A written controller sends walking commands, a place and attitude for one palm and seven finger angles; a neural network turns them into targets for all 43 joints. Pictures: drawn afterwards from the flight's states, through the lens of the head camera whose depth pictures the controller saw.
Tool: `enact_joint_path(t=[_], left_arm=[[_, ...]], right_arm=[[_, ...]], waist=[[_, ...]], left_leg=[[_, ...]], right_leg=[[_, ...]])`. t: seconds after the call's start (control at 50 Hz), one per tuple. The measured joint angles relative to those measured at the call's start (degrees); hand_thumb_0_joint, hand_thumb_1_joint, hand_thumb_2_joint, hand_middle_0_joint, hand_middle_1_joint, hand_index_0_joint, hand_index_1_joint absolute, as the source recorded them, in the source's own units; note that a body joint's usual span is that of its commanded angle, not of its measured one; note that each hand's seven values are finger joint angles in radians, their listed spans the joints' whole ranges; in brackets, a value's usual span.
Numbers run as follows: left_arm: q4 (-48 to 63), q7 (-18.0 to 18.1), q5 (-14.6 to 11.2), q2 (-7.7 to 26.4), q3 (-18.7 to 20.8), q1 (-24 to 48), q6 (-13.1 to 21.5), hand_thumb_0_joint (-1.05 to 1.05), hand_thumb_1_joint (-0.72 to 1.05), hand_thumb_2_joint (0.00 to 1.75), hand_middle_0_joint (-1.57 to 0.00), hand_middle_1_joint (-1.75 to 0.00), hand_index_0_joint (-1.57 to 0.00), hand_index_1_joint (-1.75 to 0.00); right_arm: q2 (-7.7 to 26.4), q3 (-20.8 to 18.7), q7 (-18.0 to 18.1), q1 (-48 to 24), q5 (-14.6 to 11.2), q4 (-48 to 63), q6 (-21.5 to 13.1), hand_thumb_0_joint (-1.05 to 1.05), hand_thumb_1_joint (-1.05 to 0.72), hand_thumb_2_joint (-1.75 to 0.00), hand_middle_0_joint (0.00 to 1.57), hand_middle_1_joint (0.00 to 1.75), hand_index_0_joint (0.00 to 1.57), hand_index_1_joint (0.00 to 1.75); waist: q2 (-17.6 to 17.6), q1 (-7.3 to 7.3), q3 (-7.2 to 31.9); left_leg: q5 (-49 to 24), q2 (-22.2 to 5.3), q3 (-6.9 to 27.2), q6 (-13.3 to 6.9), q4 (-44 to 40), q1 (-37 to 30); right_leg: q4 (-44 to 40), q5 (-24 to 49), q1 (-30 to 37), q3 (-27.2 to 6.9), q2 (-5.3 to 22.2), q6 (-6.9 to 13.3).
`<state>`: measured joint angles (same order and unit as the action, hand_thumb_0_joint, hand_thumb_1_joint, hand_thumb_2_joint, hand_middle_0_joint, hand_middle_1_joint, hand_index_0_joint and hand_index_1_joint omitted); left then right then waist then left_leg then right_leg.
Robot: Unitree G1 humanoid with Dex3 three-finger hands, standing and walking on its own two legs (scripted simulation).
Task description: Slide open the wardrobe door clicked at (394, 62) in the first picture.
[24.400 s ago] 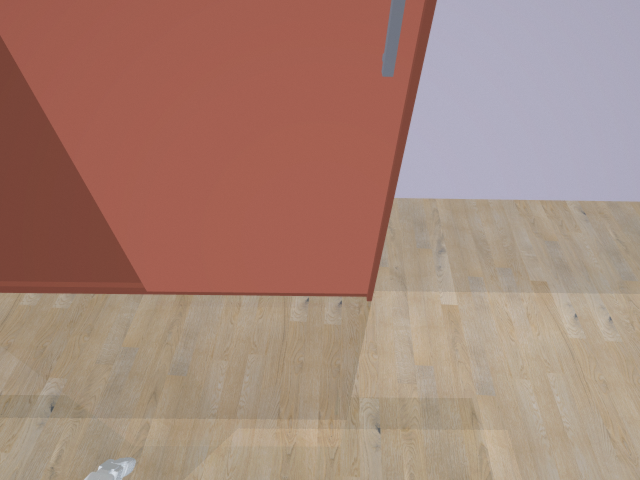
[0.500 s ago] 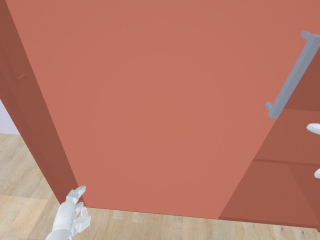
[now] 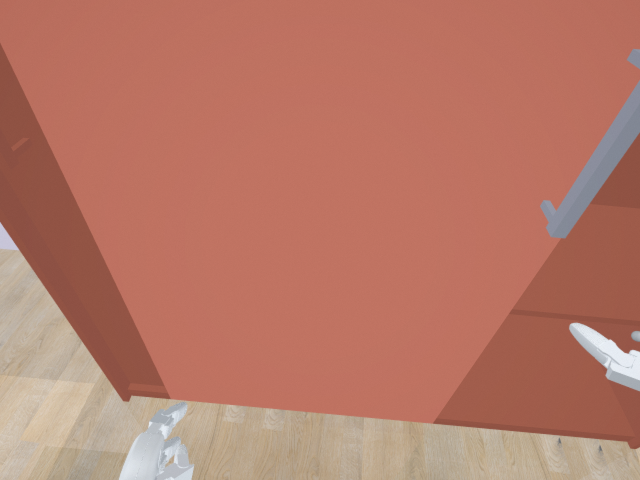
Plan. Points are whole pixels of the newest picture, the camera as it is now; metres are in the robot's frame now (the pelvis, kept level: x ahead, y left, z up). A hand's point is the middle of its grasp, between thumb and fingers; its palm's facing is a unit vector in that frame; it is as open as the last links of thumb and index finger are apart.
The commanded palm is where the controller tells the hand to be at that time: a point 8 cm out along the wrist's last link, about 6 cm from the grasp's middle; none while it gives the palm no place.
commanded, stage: draw the hand back to the body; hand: right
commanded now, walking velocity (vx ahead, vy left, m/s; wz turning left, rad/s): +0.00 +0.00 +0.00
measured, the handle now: (594, 153) +0.44 -0.34 +0.24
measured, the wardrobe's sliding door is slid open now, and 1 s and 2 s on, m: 0.64 0.64 0.64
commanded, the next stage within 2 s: step back with the hand held close in 0.66 s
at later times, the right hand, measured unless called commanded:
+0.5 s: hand (583, 360) +0.20 -0.24 +0.16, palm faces +0.46 +0.81 -0.37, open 7.6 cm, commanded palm +0.15 -0.28 +0.17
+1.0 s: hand (573, 365) +0.20 -0.23 +0.15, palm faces +0.41 +0.79 -0.45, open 7.4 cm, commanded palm +0.14 -0.28 +0.17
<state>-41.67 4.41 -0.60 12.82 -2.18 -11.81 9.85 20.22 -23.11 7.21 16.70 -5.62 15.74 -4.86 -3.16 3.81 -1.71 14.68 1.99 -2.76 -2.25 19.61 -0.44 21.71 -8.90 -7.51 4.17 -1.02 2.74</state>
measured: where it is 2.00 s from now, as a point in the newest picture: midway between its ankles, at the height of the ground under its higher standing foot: outside the picture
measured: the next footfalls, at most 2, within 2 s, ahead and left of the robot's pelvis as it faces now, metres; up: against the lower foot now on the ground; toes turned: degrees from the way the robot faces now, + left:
left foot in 1.86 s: -0.09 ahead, +0.07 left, +0.00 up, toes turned -4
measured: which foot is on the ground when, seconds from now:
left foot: down 0.00-1.00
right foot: down 0.00-1.00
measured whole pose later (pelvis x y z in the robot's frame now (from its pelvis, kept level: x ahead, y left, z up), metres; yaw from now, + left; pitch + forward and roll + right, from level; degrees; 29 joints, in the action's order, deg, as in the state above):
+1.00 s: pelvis +0.00 +0.03 -0.01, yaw +0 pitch -1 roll +1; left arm -34.0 5.0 -1.6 14.8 -0.6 -9.9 1.5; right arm 21.5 -20.5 6.7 28.9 -4.1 24.2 -4.8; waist -3.8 1.4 -0.2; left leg 16.9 4.3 -4.0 -3.6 25.1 7.4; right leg 28.7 -11.4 -16.2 2.6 1.5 0.9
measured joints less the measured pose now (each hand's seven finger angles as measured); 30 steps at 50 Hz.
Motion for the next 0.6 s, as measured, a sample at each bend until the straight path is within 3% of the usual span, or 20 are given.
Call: enact_joint_path(t=[0.16, 0.36, 0.6], left_arm=[[2.3, -0.4, 0.1, 0.8, 1.3, 0.7, -1.3, 0.01, 0.90, 0.90, -0.21, -0.30, -0.20, -0.30], [3.9, -0.1, 0.2, 1.0, 1.7, 1.4, -2.5, 0.01, 0.90, 0.90, -0.21, -0.30, -0.20, -0.30], [3.3, 0.4, 0.4, -0.1, 0.8, 1.7, -3.2, 0.01, 0.90, 0.90, -0.21, -0.30, -0.20, -0.30]], right_arm=[[0.0, 2.4, -1.0, 6.7, 0.2, 4.7, 0.2, 0.00, -0.36, -0.64, 0.23, 0.61, 0.23, 0.61], [-1.2, 5.3, -1.1, 11.5, 0.5, 7.7, 1.3, 0.00, -0.71, -0.81, 0.22, 0.41, 0.21, 0.40], [-1.2, 4.5, -0.6, 10.0, 0.4, 6.5, 1.4, 0.01, -0.87, -0.89, 0.21, 0.31, 0.21, 0.31]], waist=[[0.1, -0.94, 1.0], [0.1, -0.16, 1.2], [-0.5, 0.15, 0.9]], left_leg=[[0.7, 0.2, 0.7, -0.2, -0.2, -0.6], [1.3, 0.6, 0.1, -0.8, 0.0, -0.6], [1.4, 1.3, -0.6, -1.7, -0.1, -1.1]], right_leg=[[0.2, -1.2, 0.6, 0.6, 0.3, -0.3], [0.9, -1.7, 0.2, -0.1, 0.6, -0.9], [0.8, -1.6, 0.5, -0.9, 1.1, -1.8]])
